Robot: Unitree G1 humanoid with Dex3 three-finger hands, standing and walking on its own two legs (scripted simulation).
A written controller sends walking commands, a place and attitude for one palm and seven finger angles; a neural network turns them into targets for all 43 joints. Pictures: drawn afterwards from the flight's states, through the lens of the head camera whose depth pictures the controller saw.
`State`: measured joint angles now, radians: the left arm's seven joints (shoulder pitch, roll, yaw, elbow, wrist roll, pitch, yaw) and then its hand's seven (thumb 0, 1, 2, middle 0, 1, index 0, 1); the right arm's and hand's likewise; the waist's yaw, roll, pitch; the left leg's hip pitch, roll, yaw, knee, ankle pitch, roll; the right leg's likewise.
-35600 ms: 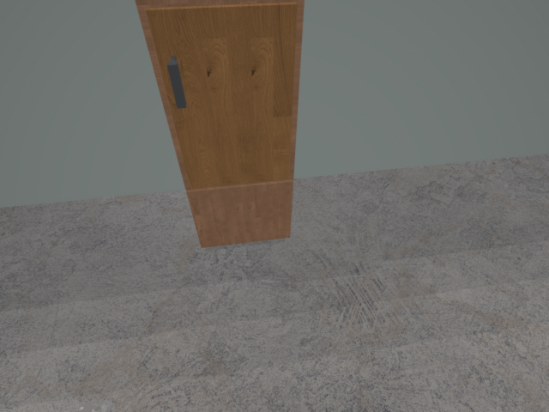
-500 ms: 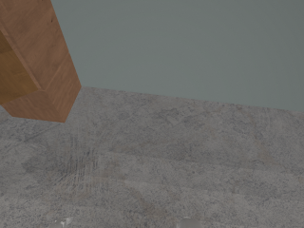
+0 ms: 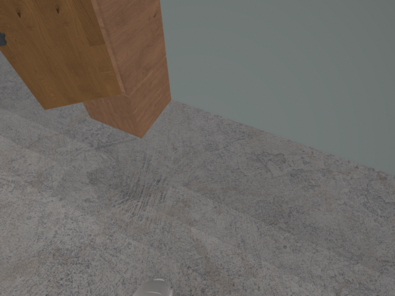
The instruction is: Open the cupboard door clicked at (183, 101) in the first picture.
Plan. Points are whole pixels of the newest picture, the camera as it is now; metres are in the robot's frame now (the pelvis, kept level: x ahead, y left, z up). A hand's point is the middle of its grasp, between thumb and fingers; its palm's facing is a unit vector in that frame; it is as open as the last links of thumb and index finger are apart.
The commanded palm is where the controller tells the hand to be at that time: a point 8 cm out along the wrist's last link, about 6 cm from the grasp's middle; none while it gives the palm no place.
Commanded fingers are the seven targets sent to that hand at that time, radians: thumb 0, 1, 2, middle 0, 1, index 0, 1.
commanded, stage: turn to face it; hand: left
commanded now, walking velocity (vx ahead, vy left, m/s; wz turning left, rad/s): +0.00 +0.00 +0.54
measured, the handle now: out of the picture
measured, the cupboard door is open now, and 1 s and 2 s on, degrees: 43 43 43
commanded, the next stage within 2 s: take the last steps up to it in 0.56 s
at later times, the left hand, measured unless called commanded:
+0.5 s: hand out of the picture +0.08 +0.21 -0.16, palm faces +0.20 -0.94 -0.27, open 7.4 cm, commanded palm none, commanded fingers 0.00 0.90 0.90 -0.20 -0.30 -0.20 -0.30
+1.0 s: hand out of the picture -0.04 +0.22 -0.19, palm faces +0.42 -0.89 -0.18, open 7.4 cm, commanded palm none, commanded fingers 0.00 0.90 0.90 -0.20 -0.30 -0.20 -0.30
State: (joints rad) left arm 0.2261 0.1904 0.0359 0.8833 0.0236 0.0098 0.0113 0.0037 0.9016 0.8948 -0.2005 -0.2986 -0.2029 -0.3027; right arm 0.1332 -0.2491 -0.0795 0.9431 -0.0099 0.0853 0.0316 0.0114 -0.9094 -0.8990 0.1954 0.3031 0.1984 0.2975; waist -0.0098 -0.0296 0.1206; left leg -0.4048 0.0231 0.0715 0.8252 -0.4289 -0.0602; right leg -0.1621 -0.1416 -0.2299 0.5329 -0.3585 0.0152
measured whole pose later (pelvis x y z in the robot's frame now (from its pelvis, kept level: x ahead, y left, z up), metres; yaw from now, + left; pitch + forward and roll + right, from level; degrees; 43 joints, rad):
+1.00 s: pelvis +0.06 +0.05 -0.01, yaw +21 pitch +0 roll +0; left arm 0.34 0.23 0.07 1.06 0.02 0.03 -0.01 0.01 0.91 0.89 -0.20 -0.30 -0.20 -0.30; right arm 0.16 -0.19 -0.04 0.97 -0.02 -0.01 0.01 0.01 -0.91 -0.90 0.20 0.30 0.20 0.30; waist 0.04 -0.07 0.06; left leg -0.26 -0.03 0.12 0.60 -0.33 0.08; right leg -0.31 -0.13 -0.10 0.95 -0.52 0.03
